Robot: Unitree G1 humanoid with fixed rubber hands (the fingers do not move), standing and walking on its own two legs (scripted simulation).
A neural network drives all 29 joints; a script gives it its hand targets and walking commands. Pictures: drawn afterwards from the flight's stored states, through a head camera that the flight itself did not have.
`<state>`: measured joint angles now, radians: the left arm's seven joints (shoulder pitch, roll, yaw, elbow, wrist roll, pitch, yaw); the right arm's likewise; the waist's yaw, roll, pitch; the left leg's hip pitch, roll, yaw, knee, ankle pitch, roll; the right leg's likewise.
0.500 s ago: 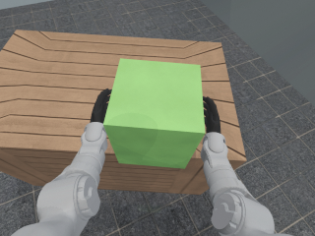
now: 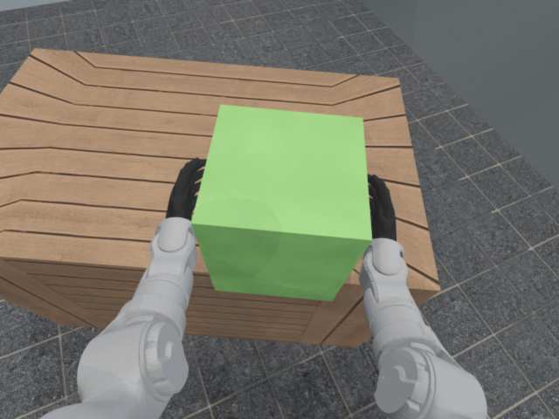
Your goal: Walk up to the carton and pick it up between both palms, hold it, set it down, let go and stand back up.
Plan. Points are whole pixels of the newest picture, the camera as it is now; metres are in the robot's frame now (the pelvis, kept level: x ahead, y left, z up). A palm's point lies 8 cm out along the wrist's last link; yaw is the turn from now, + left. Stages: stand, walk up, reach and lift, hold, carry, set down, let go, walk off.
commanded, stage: reach and lift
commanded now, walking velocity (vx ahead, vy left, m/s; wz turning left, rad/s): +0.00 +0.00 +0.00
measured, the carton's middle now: (281, 212) +0.42 +0.01 -0.02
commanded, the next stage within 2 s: none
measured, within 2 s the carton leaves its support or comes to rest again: leaves its support in 1.10 s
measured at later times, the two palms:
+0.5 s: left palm (183, 212) +0.40 +0.16 +0.01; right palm (382, 229) +0.38 -0.14 +0.01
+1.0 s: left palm (183, 216) +0.39 +0.16 +0.01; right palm (383, 230) +0.38 -0.14 +0.01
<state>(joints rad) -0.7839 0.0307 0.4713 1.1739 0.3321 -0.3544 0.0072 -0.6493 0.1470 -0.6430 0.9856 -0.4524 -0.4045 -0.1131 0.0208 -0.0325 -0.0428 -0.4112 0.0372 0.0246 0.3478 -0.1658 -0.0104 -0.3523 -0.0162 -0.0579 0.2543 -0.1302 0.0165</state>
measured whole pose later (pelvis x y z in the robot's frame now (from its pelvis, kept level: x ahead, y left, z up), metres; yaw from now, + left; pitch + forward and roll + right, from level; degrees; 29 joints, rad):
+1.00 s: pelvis -0.01 +0.00 +0.00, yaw +0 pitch +17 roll -1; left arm -0.79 0.08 0.25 1.32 0.11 -0.42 0.09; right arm -0.68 0.02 -0.38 1.23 -0.25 -0.53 -0.19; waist 0.02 -0.02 -0.16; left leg -0.52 0.06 0.04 0.37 -0.15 -0.01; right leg -0.45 -0.01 -0.07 0.26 -0.11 0.01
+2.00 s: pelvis -0.03 -0.01 +0.00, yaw +1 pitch -5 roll -1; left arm -0.69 -0.01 0.29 0.54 0.25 0.39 0.04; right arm -0.66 -0.01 -0.14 0.76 0.06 0.10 -0.17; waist -0.05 -0.05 0.01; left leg -0.09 0.04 0.01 0.31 -0.14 -0.02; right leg -0.04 -0.01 -0.05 0.26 -0.14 0.01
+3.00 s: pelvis -0.03 -0.01 +0.00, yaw +2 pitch -7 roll -1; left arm -0.59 -0.01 0.26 0.16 0.30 0.64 0.00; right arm -0.63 -0.05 0.00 0.49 0.18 0.29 -0.22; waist -0.08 -0.05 0.06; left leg -0.04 0.04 -0.02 0.33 -0.16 -0.03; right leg 0.02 0.00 -0.06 0.26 -0.16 0.00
